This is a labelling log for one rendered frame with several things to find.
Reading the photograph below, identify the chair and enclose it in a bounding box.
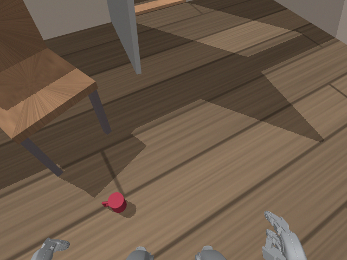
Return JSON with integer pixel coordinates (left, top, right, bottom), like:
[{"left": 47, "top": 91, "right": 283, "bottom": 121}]
[{"left": 0, "top": 0, "right": 111, "bottom": 177}]

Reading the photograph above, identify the right robot hand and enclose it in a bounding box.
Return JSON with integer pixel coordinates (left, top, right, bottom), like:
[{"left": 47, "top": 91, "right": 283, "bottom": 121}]
[{"left": 262, "top": 211, "right": 307, "bottom": 260}]

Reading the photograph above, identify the mug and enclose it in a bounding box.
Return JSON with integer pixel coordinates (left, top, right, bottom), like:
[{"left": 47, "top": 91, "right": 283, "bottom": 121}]
[{"left": 102, "top": 192, "right": 127, "bottom": 213}]

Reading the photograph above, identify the left robot hand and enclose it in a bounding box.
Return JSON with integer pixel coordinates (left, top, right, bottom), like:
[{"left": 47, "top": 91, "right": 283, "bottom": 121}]
[{"left": 31, "top": 238, "right": 70, "bottom": 260}]

